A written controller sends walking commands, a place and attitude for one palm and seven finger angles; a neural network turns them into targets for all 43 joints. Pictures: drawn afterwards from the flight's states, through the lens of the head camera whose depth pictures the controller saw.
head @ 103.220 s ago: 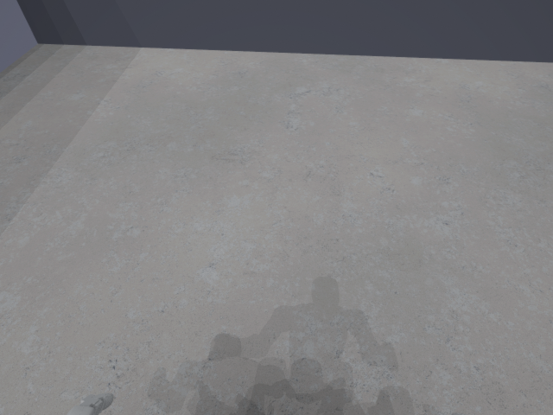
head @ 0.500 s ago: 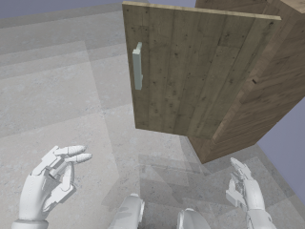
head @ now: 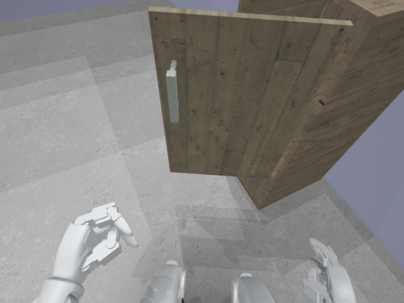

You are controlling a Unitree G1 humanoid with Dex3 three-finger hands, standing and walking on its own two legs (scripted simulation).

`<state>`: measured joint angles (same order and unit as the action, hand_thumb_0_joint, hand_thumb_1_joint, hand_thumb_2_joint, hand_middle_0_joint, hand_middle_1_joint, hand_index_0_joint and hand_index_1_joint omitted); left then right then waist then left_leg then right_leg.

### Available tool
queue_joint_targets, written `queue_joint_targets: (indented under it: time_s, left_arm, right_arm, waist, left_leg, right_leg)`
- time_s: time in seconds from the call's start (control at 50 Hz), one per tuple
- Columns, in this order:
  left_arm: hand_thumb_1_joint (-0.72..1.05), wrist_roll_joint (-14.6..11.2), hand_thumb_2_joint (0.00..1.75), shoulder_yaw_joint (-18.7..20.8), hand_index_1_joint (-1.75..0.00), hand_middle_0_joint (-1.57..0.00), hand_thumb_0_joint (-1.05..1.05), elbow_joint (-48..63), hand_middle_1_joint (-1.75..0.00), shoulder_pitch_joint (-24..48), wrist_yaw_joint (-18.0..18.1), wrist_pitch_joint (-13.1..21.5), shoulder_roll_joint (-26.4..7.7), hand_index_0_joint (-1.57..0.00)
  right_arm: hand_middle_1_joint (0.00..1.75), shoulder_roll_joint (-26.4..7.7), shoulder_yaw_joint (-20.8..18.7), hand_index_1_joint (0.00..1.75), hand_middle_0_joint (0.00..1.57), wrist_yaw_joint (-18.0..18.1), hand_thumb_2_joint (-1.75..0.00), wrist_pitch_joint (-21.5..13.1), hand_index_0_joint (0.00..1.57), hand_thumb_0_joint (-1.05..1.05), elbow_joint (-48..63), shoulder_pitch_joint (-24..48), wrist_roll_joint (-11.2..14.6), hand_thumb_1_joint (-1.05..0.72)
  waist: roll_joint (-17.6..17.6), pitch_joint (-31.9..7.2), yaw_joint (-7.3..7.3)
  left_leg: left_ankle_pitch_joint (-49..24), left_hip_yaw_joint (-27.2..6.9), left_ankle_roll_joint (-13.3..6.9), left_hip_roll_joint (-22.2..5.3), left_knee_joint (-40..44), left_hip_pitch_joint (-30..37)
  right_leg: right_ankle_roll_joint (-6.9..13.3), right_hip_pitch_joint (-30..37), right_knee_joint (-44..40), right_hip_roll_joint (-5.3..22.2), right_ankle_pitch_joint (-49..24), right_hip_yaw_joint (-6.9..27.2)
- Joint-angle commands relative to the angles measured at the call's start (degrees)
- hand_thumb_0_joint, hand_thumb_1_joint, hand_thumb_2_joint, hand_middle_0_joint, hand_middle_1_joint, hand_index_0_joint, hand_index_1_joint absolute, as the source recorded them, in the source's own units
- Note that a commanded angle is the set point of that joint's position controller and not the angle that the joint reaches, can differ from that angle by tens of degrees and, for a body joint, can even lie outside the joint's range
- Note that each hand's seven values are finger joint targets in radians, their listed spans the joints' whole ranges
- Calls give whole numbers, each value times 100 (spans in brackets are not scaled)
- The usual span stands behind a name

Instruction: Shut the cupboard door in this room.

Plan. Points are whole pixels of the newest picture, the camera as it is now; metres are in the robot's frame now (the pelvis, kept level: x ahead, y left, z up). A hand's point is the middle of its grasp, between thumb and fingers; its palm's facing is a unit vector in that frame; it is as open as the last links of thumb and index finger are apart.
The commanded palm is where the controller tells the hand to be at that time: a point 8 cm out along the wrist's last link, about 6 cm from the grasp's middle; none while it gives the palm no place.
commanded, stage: raise the hand and make a fist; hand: left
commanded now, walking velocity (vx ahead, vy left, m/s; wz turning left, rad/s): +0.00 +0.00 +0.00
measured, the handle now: (174, 93) +0.55 +0.11 +0.07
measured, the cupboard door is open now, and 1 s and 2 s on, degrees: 60 60 60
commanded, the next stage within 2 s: bring the fist close to the handle in 0.84 s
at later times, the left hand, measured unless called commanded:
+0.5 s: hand (101, 214) +0.25 +0.19 +0.09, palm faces +0.05 -1.00 -0.05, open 3.1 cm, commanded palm +0.22 +0.23 +0.07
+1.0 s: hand (123, 228) +0.23 +0.16 +0.06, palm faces -0.04 -1.00 -0.01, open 3.1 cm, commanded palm +0.23 +0.21 +0.07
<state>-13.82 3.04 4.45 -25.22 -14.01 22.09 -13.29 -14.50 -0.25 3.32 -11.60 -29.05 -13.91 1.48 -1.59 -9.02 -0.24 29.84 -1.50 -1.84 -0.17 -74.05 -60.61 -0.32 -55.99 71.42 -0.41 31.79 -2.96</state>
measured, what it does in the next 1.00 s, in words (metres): stands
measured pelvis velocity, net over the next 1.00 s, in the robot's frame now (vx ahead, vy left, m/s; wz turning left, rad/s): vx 0.02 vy -0.02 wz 0.00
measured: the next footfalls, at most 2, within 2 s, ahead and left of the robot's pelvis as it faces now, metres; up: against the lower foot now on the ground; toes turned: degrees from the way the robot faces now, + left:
none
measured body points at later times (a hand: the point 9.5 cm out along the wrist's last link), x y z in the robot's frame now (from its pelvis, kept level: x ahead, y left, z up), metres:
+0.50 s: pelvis +0.02 -0.01 +0.01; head +0.08 -0.01 +0.46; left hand +0.24 +0.24 +0.09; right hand +0.21 -0.24 -0.06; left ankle +0.06 +0.10 -0.62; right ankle +0.03 -0.13 -0.62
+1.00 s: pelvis +0.02 -0.02 +0.01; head +0.08 -0.02 +0.46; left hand +0.23 +0.21 +0.06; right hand +0.21 -0.26 -0.06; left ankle +0.06 +0.10 -0.62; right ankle +0.03 -0.13 -0.62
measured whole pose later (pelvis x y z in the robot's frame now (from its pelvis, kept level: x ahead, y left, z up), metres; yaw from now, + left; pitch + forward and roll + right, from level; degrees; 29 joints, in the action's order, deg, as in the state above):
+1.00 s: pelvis +0.02 -0.02 +0.01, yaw +0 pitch +16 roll -2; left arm -16.6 6.2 -0.4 -22.4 -15.8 21.3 -13.4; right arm -14.0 0.8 3.1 -8.1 -27.6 -14.2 1.7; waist -2.5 -10.2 -0.6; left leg 30.4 -2.1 0.0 -1.0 -70.7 -56.1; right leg 1.3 -52.2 69.0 -1.4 32.7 -3.3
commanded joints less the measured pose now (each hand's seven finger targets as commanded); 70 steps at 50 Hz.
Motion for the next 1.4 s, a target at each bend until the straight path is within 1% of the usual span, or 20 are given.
queue_joint_targets:
  time_s: [0.0,0.06,0.16,0.24,0.26,0.3,0.36,0.46,0.52,0.56,0.66,0.72,0.78,0.88,0.96,1.04,1.1,1.22,1.32,1.38]
  left_arm:
    - [90,-281,90,1068,-138,-119,0,2001,-138,-23,411,371,-845,-119]
    - [90,-272,90,894,-144,-124,0,1821,-144,40,615,495,-573,-124]
    - [90,-1,90,79,-150,-130,0,688,-150,158,134,225,-192,-130]
    - [90,-85,90,505,-150,-130,0,912,-150,522,-183,51,-709,-130]
    - [90,-162,90,887,-150,-130,0,1111,-150,661,-147,96,-1058,-130]
    - [90,-313,90,1137,-150,-130,0,1532,-150,679,-56,263,-1072,-130]
    - [90,-448,90,1339,-150,-130,0,1666,-150,566,160,498,-1032,-130]
    - [90,-337,90,605,-150,-130,0,590,-150,271,-53,259,-403,-130]
    - [90,-349,90,528,-150,-130,0,402,-150,306,-328,3,-485,-130]
    - [90,-381,90,838,-150,-130,0,643,-150,482,-344,14,-855,-130]
    - [90,-473,90,1386,-150,-130,0,1363,-150,662,86,567,-1141,-130]
    - [90,-399,90,1054,-150,-130,0,1069,-150,494,212,715,-738,-130]
    - [90,-329,90,689,-150,-130,0,567,-150,321,38,510,-488,-130]
    - [90,-376,90,712,-150,-130,0,655,-150,522,-261,220,-715,-130]
    - [90,-423,90,986,-150,-130,0,1215,-150,1274,-2,530,-983,-130]
    - [90,-273,90,600,-150,-130,0,685,-150,1979,248,744,-555,-130]
    - [90,-90,90,167,-150,-130,0,132,-150,2206,221,459,-326,-130]
    - [90,111,90,170,-150,-130,0,212,-150,2833,473,-222,-454,-130]
    - [90,192,90,485,-150,-130,0,-248,-150,3603,1105,-18,-423,-130]
    - [90,361,90,277,-150,-130,0,-842,-150,3769,1207,142,-205,-130]
  right_arm:
    - [30,-556,-271,30,20,45,-90,-225,20,0,1107,327,7,-90]
    - [30,-531,-251,30,20,2,-90,-144,20,0,1024,267,-39,-90]
    - [30,-683,-212,30,20,-34,-90,-66,20,0,998,151,-1,-90]
    - [30,-736,-207,30,20,27,-90,-70,20,0,1133,126,43,-90]
    - [30,-722,-214,30,20,49,-90,-74,20,0,1106,159,22,-90]
    - [30,-622,-191,30,20,48,-90,-69,20,0,1148,179,1,-90]
    - [30,-529,-173,30,20,25,-90,-66,20,0,1037,178,-47,-90]
    - [30,-636,-215,30,20,-32,-90,-5,20,0,930,152,6,-90]
    - [30,-711,-247,30,20,-6,-90,1,20,0,1006,96,68,-90]
    - [30,-728,-265,30,20,32,-90,-7,20,0,1012,141,62,-90]
    - [30,-564,-252,30,20,43,-90,-17,20,0,975,183,-11,-90]
    - [30,-546,-240,30,20,-24,-90,-2,20,0,925,215,-6,-90]
    - [30,-621,-251,30,20,-46,-90,56,20,0,913,185,22,-90]
    - [30,-685,-253,30,20,21,-90,80,20,0,1050,191,81,-90]
    - [30,-638,-200,30,20,67,-90,20,20,0,989,196,4,-90]
    - [30,-641,-163,30,20,29,-90,-64,20,0,764,184,-21,-90]
    - [30,-704,-156,30,20,-3,-90,-53,20,0,732,160,14,-90]
    - [30,-732,-162,30,20,-39,-90,103,20,0,824,104,58,-90]
    - [30,-639,-139,30,20,-101,-90,228,20,0,636,82,-46,-90]
    - [30,-642,-141,30,20,-186,-90,308,20,0,543,46,-78,-90]
  waist:
    - [-620,-1653,-337]
    - [-475,-1322,-167]
    - [-40,-513,214]
    - [-58,-915,81]
    - [-179,-1107,-28]
    - [-383,-1572,-154]
    - [-477,-1738,-231]
    - [12,-1046,89]
    - [277,-1002,119]
    - [194,-1164,15]
    - [-127,-1558,-191]
    - [-276,-1291,-76]
    - [9,-1102,69]
    - [239,-1095,73]
    - [1,-1188,80]
    - [-91,-1000,269]
    - [-128,-973,302]
    - [-239,-1681,156]
    - [105,-1566,179]
    - [152,-1407,208]
  left_leg:
    - [-624,-475,150,-30,1832,1823]
    - [-861,-486,155,-60,1736,1772]
    - [-348,-452,86,-57,1649,1258]
    - [-515,-347,66,-21,1610,1360]
    - [-733,-296,64,6,1529,1394]
    - [-1223,-237,83,19,1494,1699]
    - [-1717,-196,106,21,1381,1772]
    - [-1270,-165,60,-1,1338,1313]
    - [-1150,-123,33,30,1324,1130]
    - [-1258,-108,22,30,1273,1147]
    - [-1525,-63,56,18,1259,1344]
    - [-1348,-48,71,20,1310,1350]
    - [-1124,-21,38,22,1257,1139]
    - [-878,-12,1,29,1237,1012]
    - [-1005,-59,6,2,1190,1130]
    - [-665,-141,23,-23,1168,1116]
    - [-421,-186,17,-27,1321,1160]
    - [-848,-220,21,-38,1653,1760]
    - [-1174,-157,52,-38,1583,1655]
    - [-1192,-121,62,-30,1573,1577]
  right_leg:
    - [303,797,-962,-167,-755,-134]
    - [292,689,-992,-227,-931,-188]
    - [241,451,-1238,-197,-634,-132]
    - [244,752,-1336,-177,-697,-23]
    - [268,908,-1297,-187,-855,37]
    - [286,1138,-1183,-179,-1266,13]
    - [293,1287,-1063,-211,-1711,10]
    - [212,1008,-1283,-182,-1382,33]
    - [163,1192,-1461,-114,-1320,198]
    - [186,1329,-1428,-108,-1391,293]
    - [219,1493,-1230,-123,-1665,288]
    - [210,1197,-1236,-127,-1444,210]
    - [162,1144,-1383,-105,-1236,288]
    - [133,1311,-1641,-39,-778,524]
    - [183,1216,-1462,-101,-941,415]
    - [190,632,-1361,-128,-557,257]
    - [199,549,-1403,-114,-405,205]
    - [198,1023,-1467,-87,-918,106]
    - [177,1105,-1420,-90,-1229,83]
    - [197,1033,-1400,-79,-1276,92]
